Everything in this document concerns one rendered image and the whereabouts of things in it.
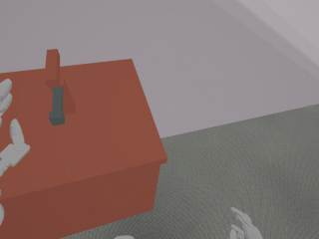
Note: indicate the robot right hand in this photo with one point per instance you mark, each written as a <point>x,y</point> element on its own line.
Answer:
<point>249,231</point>

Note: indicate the tap lever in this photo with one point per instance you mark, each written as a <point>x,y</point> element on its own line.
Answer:
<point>56,116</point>

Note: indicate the robot left hand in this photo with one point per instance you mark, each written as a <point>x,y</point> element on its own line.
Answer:
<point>13,153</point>

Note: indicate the counter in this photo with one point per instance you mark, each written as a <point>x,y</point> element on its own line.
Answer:
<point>102,165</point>

